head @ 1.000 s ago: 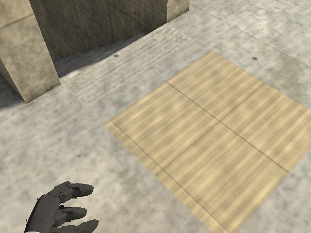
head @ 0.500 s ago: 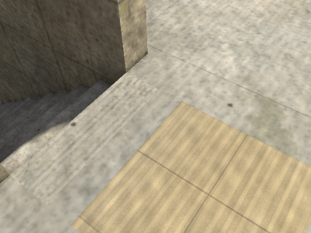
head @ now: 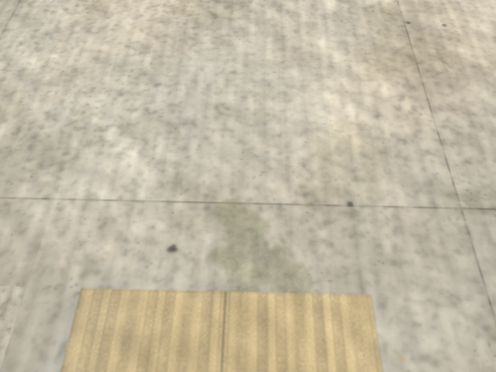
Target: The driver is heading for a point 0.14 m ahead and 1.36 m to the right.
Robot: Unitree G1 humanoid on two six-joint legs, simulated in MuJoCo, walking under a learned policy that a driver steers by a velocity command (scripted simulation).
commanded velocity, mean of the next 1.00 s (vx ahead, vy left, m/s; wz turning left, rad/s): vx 0.14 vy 0.00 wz -1.00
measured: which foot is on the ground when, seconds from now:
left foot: up 0.00-0.26, down 0.28-0.68, up 0.70-1.00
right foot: down 0.00-0.28, up 0.30-0.66, down 0.68-1.00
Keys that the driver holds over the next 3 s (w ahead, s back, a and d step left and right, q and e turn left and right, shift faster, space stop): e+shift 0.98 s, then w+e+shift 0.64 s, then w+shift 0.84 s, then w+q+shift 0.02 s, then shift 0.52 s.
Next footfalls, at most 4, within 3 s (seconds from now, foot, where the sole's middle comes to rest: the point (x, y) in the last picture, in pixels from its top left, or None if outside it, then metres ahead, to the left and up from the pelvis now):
0.28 left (219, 365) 0.44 0.08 -0.75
0.68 right None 0.24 -0.11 -0.75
1.10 left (251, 371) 0.43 0.00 -0.75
1.58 right None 0.22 -0.42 -0.75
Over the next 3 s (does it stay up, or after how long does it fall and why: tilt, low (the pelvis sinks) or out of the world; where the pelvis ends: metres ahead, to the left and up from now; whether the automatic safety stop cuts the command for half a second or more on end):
stays up -0.02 -1.49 0.01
